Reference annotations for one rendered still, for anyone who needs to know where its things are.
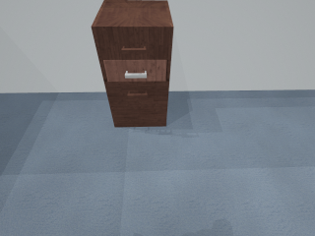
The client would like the handle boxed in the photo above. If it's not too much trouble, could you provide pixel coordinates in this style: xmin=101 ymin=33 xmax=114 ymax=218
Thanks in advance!
xmin=121 ymin=48 xmax=147 ymax=54
xmin=127 ymin=93 xmax=148 ymax=98
xmin=125 ymin=71 xmax=147 ymax=79

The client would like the drawer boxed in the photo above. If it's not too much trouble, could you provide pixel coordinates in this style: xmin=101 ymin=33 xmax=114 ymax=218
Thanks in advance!
xmin=103 ymin=59 xmax=167 ymax=82

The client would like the cabinet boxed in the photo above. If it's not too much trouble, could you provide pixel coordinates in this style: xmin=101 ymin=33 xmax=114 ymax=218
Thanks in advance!
xmin=91 ymin=0 xmax=174 ymax=128

